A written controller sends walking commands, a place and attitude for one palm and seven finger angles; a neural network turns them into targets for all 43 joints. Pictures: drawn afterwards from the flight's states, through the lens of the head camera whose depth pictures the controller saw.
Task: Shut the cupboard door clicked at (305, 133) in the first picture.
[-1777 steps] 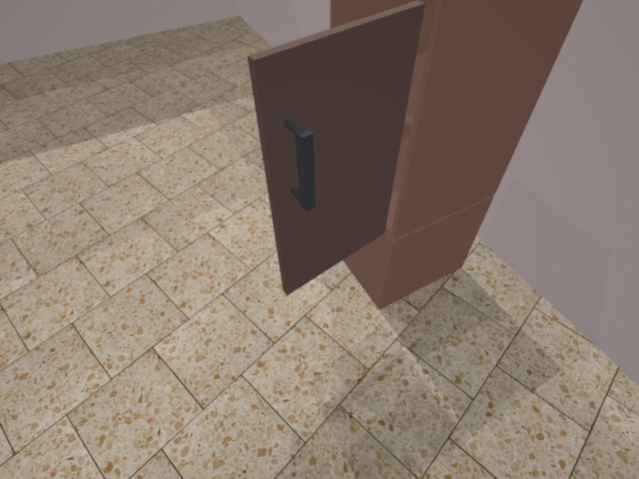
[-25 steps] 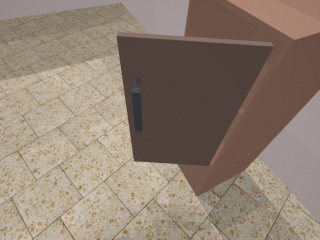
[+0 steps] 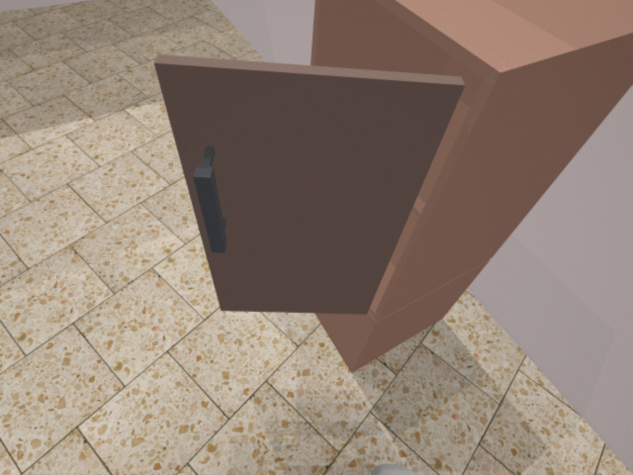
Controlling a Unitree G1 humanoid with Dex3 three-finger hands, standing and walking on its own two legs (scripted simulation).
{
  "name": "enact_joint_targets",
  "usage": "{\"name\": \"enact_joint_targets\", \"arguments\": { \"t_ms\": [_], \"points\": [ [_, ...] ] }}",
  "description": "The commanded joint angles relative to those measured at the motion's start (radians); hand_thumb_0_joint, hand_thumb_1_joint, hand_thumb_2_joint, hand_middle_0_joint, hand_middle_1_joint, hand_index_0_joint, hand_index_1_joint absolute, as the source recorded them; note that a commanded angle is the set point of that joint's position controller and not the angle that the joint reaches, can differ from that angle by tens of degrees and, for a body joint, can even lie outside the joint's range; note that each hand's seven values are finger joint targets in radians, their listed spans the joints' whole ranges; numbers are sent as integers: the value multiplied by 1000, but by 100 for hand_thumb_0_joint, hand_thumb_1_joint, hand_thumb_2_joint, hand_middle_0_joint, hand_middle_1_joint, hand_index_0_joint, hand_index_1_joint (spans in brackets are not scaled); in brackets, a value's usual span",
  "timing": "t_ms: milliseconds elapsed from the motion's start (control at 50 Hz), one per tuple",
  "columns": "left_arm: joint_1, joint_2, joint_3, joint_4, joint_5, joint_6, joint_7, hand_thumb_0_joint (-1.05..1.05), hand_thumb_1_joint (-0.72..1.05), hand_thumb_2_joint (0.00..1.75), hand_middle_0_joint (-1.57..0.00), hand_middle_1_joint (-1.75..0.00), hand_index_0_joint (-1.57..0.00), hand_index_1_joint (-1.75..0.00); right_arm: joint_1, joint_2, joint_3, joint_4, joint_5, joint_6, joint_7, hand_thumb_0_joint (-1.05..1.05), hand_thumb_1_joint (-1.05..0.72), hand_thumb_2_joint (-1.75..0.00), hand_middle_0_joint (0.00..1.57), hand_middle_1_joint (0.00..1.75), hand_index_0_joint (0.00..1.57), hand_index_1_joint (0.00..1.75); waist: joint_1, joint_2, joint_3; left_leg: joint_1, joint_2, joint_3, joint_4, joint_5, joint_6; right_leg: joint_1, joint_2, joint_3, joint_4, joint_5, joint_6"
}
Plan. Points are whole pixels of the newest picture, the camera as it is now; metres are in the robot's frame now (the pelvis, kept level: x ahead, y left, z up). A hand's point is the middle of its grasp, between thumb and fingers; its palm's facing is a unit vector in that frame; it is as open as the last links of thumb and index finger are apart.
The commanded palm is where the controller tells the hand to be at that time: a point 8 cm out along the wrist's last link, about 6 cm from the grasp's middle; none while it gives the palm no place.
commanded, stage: come to a stop and stand still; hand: left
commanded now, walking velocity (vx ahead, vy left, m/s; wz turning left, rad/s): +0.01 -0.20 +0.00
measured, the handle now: (214, 203) +0.45 +0.17 +0.05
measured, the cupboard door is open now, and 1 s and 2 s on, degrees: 60 60 60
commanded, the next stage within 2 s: look again from close up in 1.00 s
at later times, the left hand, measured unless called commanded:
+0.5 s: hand out of the picture +0.03 +0.12 -0.19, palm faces +0.08 -0.98 -0.21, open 7.3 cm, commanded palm none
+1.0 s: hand out of the picture -0.03 +0.14 -0.18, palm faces +0.05 -0.98 -0.21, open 7.4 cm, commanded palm none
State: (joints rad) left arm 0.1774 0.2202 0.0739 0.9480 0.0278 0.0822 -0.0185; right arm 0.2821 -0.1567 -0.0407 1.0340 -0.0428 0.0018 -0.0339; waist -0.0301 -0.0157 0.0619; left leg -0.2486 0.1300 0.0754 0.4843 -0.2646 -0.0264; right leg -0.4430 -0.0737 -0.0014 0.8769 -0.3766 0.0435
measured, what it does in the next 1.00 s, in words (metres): steps on the spot: right foot, then left foot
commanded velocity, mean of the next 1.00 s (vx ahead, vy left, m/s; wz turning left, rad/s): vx -0.01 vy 0.08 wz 0.00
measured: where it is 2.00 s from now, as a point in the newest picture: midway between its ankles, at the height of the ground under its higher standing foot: outside the picture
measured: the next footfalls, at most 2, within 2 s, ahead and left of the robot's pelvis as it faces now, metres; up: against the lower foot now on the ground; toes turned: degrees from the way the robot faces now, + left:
right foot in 0.10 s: +0.04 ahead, -0.18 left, +0.00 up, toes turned +0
left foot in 0.40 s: +0.06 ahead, +0.02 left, +0.00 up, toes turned +5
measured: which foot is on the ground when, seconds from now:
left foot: down 0.00-0.08, up 0.10-0.38, down 0.40-1.00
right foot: up 0.00-0.08, down 0.10-1.00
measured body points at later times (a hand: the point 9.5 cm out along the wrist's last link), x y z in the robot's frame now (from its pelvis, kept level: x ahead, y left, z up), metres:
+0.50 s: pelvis +0.00 -0.06 -0.01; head +0.02 -0.05 +0.44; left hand +0.03 +0.18 -0.17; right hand +0.08 -0.29 -0.16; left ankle +0.02 +0.01 -0.74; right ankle +0.00 -0.19 -0.74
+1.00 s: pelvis -0.02 -0.05 -0.01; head -0.03 -0.04 +0.44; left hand -0.03 +0.19 -0.16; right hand +0.02 -0.28 -0.16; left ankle +0.02 +0.01 -0.74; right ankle -0.01 -0.20 -0.74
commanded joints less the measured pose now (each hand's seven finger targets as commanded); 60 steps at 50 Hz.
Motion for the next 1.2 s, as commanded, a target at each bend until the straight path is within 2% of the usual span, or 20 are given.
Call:
{"name": "enact_joint_targets", "arguments": {
  "t_ms": [0, 20, 40, 60, 80, 120, 180, 260, 340, 380, 420, 500, 520, 540, 560, 580, 660, 720, 820, 1180],
  "points": [
    [36, 17, -3, -60, -9, -37, -8, 0, 90, 90, -20, -30, -20, -30, 52, -259, -72, -46, -2, 3, -14, 0, -90, -90, 20, 30, 20, 30, 7, 241, -85, 25, 172, -162, -76, 279, 129, 142, 61, -80, -304, 29, -17],
    [95, 41, 3, -41, -9, -45, -7, 0, 90, 90, -20, -30, -20, -30, 41, -254, -74, -46, 3, 6, -12, 0, -90, -90, 20, 30, 20, 30, 36, 197, -115, -17, 138, -130, -4, 232, 89, 252, 73, -88, -435, 133, -24],
    [151, 94, 11, -22, -3, -58, 1, 0, 90, 90, -20, -30, -20, -30, 61, -203, -65, -48, 8, 8, -7, 0, -90, -90, 20, 30, 20, 30, 55, 45, -118, -113, 54, -63, 105, 89, 45, 385, 28, -45, -544, 233, -32],
    [198, 190, 29, -3, 7, -72, 20, 0, 90, 90, -20, -30, -20, -30, 75, -93, -38, -75, 14, 10, 1, 0, -90, -90, 20, 30, 20, 30, 73, -276, -137, -330, -79, 56, 341, -301, -7, 519, -221, 188, -570, 439, -87],
    [205, 192, 12, -11, 0, -73, 27, 0, 90, 90, -20, -30, -20, -30, 29, -77, -24, -107, 17, 17, -2, 0, -90, -90, 20, 30, 20, 30, 90, -247, -163, -288, -84, -51, 465, -390, 10, 394, -292, 230, -546, 534, -158],
    [125, 134, -5, 6, -2, -100, 41, 0, 90, 90, -20, -30, -20, -30, 26, -73, -16, -86, 22, 14, 5, 0, -90, -90, 20, 30, 20, 30, 51, -311, -139, -274, -61, -76, 494, -312, 15, 358, -233, 217, -519, 593, -189],
    [66, 110, -19, -3, 4, -105, 51, 0, 90, 90, -20, -30, -20, -30, 26, -60, -5, -38, 32, 5, 16, 0, -90, -90, 20, 30, 20, 30, 36, -171, -67, -183, -84, -35, 383, -212, -3, 287, -204, 146, -498, 661, -200],
    [101, 137, -7, 5, 1, -94, 62, 0, 90, 90, -20, -30, -20, -30, -14, -59, -3, -56, 34, 17, 19, 0, -90, -90, 20, 30, 20, 30, 61, -131, -41, -131, -114, -21, 243, -158, -7, 276, -236, 186, -503, 641, -227],
    [71, 139, -1, -3, -7, -81, 67, 0, 90, 90, -20, -30, -20, -30, 29, -71, -7, -49, 36, 18, 17, 0, -90, -90, 20, 30, 20, 30, 27, -130, -49, 46, -114, -16, -27, 16, 7, 208, -212, 172, -440, 520, -184],
    [81, 101, -4, -13, -13, -70, 64, 0, 90, 90, -20, -30, -20, -30, 24, -119, -15, -53, 29, 11, 11, 0, -90, -90, 20, 30, 20, 30, 35, 15, -69, 153, -20, -89, -60, 259, 56, 126, -104, 92, -367, 378, -117],
    [66, 54, -18, -14, -7, -52, 65, 0, 90, 90, -20, -30, -20, -30, -10, -144, -15, -71, 26, 10, 9, 0, -90, -90, 20, 30, 20, 30, 40, 207, -38, 42, 91, -228, -169, 336, 156, 151, 11, -38, -255, 7, -51],
    [119, 11, -35, 20, -2, -48, 57, 0, 90, 90, -20, -30, -20, -30, -78, -130, -9, -94, 23, 4, 4, 0, -90, -90, 20, 30, 20, 30, 61, 108, -54, 18, 100, -232, -199, 281, 216, 163, 6, -24, -156, -82, -47],
    [279, 42, -55, 95, -10, -85, 89, 0, 90, 90, -20, -30, -20, -30, -187, -199, -10, -150, 38, -11, 11, 0, -90, -90, 20, 30, 20, 30, 100, 209, -92, 33, 83, -183, 70, 479, 169, 153, -45, 58, -276, 53, -73],
    [306, 73, -47, 83, 0, -112, 86, 0, 90, 90, -20, -30, -20, -30, -203, -156, 5, -180, 41, -13, 19, 0, -90, -90, 20, 30, 20, 30, 127, 69, -95, 27, 8, -141, 165, 399, 120, 232, -65, 47, -519, 314, -65],
    [221, 113, -48, 43, 2, -124, 84, 0, 90, 90, -20, -30, -20, -30, -71, -81, 8, -187, 39, -11, 26, 0, -90, -90, 20, 30, 20, 30, 26, -229, -161, -70, -82, -82, 167, 73, 46, 306, -204, 229, -488, 533, -126],
    [127, 132, -53, 2, 2, -124, 76, 0, 90, 90, -20, -30, -20, -30, -15, -92, 4, -179, 35, -6, 28, 0, -90, -90, 20, 30, 20, 30, -12, -213, -154, -20, -120, -60, 84, -83, 17, 264, -241, 183, -443, 506, -173],
    [126, 99, -47, -25, -1, -93, 75, 0, 90, 90, -20, -30, -20, -30, -38, -129, -4, -155, 28, -7, 29, 0, -90, -90, 20, 30, 20, 30, 11, 80, -33, 32, -32, -155, -32, 136, 72, 119, -34, 40, -379, 104, -83],
    [179, 60, -56, -14, 1, -82, 71, 0, 90, 90, -20, -30, -20, -30, -58, -152, -4, -169, 29, -5, 26, 0, -90, -90, 20, 30, 20, 30, 31, 26, 47, -110, -15, -215, -154, -153, 87, 156, 2, 8, -398, 11, -71],
    [222, 58, -56, -8, 1, -82, 64, 0, 90, 90, -20, -30, -20, -30, -43, -152, -2, -148, 27, -7, 28, 0, -90, -90, 20, 30, 20, 30, 42, 64, 26, -128, -22, -224, -220, -260, 84, 181, 1, 1, -414, 15, -70],
    [224, 30, -75, 80, -11, -104, 62, 0, 90, 90, -20, -30, -20, -30, 43, -104, 25, 6, 37, -33, 19, 0, -90, -90, 20, 30, 20, 30, 33, 9, 2, -20, -38, -159, -187, -5, 71, 226, -43, 25, -505, 155, -68]
  ]
}}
